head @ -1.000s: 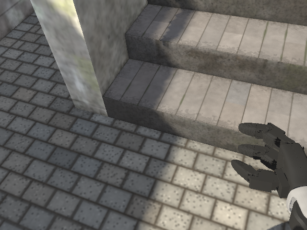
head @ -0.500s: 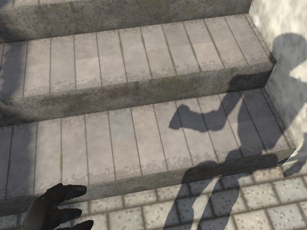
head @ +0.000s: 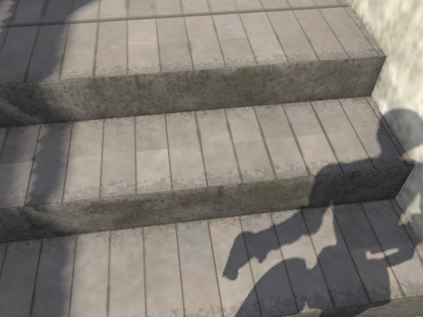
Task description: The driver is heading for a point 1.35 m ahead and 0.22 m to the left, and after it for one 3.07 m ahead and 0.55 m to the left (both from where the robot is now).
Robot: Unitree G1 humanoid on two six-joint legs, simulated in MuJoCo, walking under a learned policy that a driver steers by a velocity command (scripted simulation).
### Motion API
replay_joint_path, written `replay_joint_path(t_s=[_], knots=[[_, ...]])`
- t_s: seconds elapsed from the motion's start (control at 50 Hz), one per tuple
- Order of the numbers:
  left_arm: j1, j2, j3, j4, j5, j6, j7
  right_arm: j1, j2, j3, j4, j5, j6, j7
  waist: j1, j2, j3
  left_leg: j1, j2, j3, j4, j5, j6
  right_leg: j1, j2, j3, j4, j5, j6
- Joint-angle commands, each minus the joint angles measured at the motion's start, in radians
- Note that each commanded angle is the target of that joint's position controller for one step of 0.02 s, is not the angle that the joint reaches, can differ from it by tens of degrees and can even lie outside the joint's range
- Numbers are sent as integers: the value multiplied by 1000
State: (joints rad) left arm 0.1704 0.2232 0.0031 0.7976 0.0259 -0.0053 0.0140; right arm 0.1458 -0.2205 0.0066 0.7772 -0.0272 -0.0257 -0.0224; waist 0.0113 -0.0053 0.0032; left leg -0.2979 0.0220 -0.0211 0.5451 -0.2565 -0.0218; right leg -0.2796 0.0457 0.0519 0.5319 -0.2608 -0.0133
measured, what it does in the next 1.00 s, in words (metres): shifts its weight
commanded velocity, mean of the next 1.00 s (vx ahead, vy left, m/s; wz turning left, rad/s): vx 0.10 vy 0.00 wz -0.01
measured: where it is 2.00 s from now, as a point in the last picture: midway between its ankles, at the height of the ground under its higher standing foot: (218, 198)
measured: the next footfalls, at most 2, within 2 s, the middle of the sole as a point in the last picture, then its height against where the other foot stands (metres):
right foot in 1.06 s outside the picture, level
left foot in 1.56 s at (181, 277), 0.17 m higher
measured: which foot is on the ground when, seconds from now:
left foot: down 0.00-1.00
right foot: down 0.00-0.82, up 0.84-1.00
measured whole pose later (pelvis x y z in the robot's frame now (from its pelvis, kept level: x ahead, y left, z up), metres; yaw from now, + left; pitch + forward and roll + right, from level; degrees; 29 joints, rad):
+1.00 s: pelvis +0.06 +0.01 +0.01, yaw +0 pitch +1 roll +0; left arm 0.18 0.25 0.04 1.07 -0.02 -0.09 0.01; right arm 0.30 -0.28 -0.05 1.02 0.03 -0.07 -0.03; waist -0.01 0.04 -0.04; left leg -0.12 0.01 -0.01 0.33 -0.24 0.01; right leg -0.32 -0.04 -0.04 0.67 -0.38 -0.06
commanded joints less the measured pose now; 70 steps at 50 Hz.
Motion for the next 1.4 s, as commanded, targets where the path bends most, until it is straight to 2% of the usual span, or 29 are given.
replay_joint_path(t_s=[0.02, 0.16, 0.28, 0.52, 0.76, 0.78, 0.8, 0.82, 0.84, 0.86, 0.88, 0.9, 0.94, 1.0, 1.02, 1.04, 1.06, 1.08, 1.1, 1.12, 1.14, 1.18, 1.2, 1.24, 1.26, 1.3, 1.32, 1.36, 1.4], knots=[[-18, 114, 33, -38, -7, -12, 9, -16, -122, -28, -44, 7, -26, -3, -7, 65, -51, 43, 51, -51, -98, 137, 38, 35, -54, 50, -60, 121, -20], [-26, 102, 38, 28, -13, -9, 12, -17, -120, -26, -8, 12, -21, -3, -8, 19, -66, 83, 42, -46, -82, 254, 58, 84, -58, 50, -50, 213, -4], [-39, 119, 45, 92, -16, 3, 21, -20, -128, -28, 41, 15, -19, 4, -7, 11, -54, 98, 32, -37, -100, 277, 60, 118, -65, 54, -67, 242, 0], [-66, 132, 47, 204, -19, 8, 29, -16, -139, -27, 131, 15, -10, 0, -8, 14, -28, 117, 19, -28, -144, 229, 60, 128, -68, 42, -112, 209, 7], [-57, 129, 41, 274, -19, 4, 32, 7, -142, -23, 194, 16, -6, -5, -9, 10, -8, 114, 12, -27, -173, 162, 59, 111, -67, 29, -142, 163, 13], [-25, 106, 36, 292, -19, 6, 32, 32, -127, -20, 213, 13, -4, -7, -7, 19, -49, 129, 0, -22, -197, -20, 59, 126, -49, 6, -142, 44, 12], [-18, 117, 42, 293, -29, 6, 33, 35, -166, -34, 213, 22, 2, -11, -13, 51, -27, 116, 0, -47, -218, -264, 78, 80, -9, -36, -85, -138, 4], [-34, 125, 45, 281, -32, -1, 31, 57, -200, -48, 215, 30, 4, -14, -24, 97, 14, 98, 53, -136, -272, -486, 114, -10, 5, -53, -24, -266, -2], [-71, 123, 45, 257, -35, -18, 24, 106, -230, -60, 224, 40, -1, -16, -46, 158, 57, 111, 155, -282, -355, -647, 170, -115, -1, -70, 70, -278, -7], [-107, 98, 39, 231, -42, -40, 14, 137, -252, -73, 232, 49, -14, -16, -57, 214, 91, 89, 269, -433, -439, -685, 231, -147, -36, -75, 176, -196, -11], [-128, 110, 45, 215, -47, -57, 6, 140, -252, -79, 228, 49, -29, -19, -56, 202, 124, 82, 332, -502, -481, -625, 265, -205, -87, -39, 260, -184, -24], [-134, 121, 51, 206, -52, -72, 0, 126, -236, -80, 216, 42, -47, -18, -49, 174, 129, 116, 358, -516, -487, -539, 273, -267, -121, -12, 332, -215, -38], [-108, 111, 53, 197, -58, -95, -8, 57, -205, -78, 173, 54, -67, -12, -8, 114, 93, 155, 324, -407, -469, -375, 222, -275, -164, 0, 269, -188, -60], [10, 76, 53, 238, -43, -110, -8, -7, -215, -85, 138, 64, -64, -2, 51, 110, 25, 21, 153, -145, -387, -212, 170, 53, -71, -140, -9, -29, -37], [75, 73, 58, 263, -39, -108, -6, -2, -209, -84, 133, 62, -59, 1, 72, 96, 15, -46, 127, -108, -319, -222, 174, 161, -33, -185, -52, 24, -22], [132, 81, 64, 284, -42, -106, -3, -5, -179, -74, 122, 58, -58, 5, 92, 60, 13, -111, 97, -83, -232, -201, 167, 245, -8, -196, -82, 30, -20], [215, 102, 72, 299, -50, -110, -3, -24, -126, -57, 103, 49, -66, 11, 125, -16, -20, -201, 52, -30, -36, -89, 136, 371, -75, -87, -132, 5, -45], [348, 208, 92, 305, -46, -115, -1, -76, -51, -33, 56, 25, -79, 16, 168, -260, -45, -410, -24, 61, 334, -137, 69, 489, -307, 289, -283, -144, -127], [370, 258, 102, 307, -38, -133, -16, -74, -47, -30, 15, 54, -97, 17, 143, -307, -39, -612, -42, -36, 554, -225, 86, 506, -451, 637, -375, -414, -264], [268, 199, 83, 283, -35, -144, -20, -92, -92, -33, 5, 73, -107, 23, 101, -174, 29, -735, 42, -100, 678, -147, 113, 466, -457, 604, -375, -513, -259], [205, 147, 67, 253, -31, -148, -26, -85, -109, -35, 1, 70, -112, 30, 72, -126, 45, -759, 73, -96, 710, -46, 129, 436, -413, 491, -360, -408, -215], [166, 127, 55, 240, -28, -137, -30, -55, -113, -41, 12, 35, -110, 31, 25, -44, 30, -681, 122, -79, 649, 70, 111, 357, -348, 326, -387, -203, -177], [177, 99, 43, 244, -22, -129, -27, -59, -99, -42, 13, 32, -100, 36, 21, -49, 38, -638, 123, -53, 650, 121, 90, 308, -308, 251, -401, -110, -164], [222, 87, 34, 257, -20, -120, -15, -71, -67, -35, 7, 35, -81, 38, 28, -59, 55, -634, 106, -3, 671, 179, 54, 273, -271, 153, -411, 76, -175], [291, 76, 26, 276, -13, -113, -10, -54, -27, -25, 19, 46, -65, 38, 38, -93, 49, -694, 85, 38, 875, 132, 40, 295, -276, 150, -400, 104, -197], [337, 57, 8, 278, -9, -100, -4, -82, 19, -6, -12, 74, -50, 41, 27, -91, 123, -968, 73, 16, 1270, -30, 32, 314, -323, 168, -354, 165, -250], [371, 32, -8, 286, -5, -90, -2, -114, 54, 12, -44, 87, -48, 44, 24, -105, 162, -1160, 64, -15, 1537, -156, 41, 347, -362, 194, -318, 162, -265], [422, 13, -26, 296, -10, -76, 8, -173, 95, 48, -133, 93, -58, 51, 12, -58, 218, -1462, 63, -104, 1784, -292, 61, 428, -401, 180, -260, 125, -223], [449, 18, -28, 304, -9, -67, 23, -239, 89, 71, -211, 79, -77, 66, 8, -8, 226, -1517, 73, -91, 1714, -314, 63, 413, -369, 106, -280, 34, -160]])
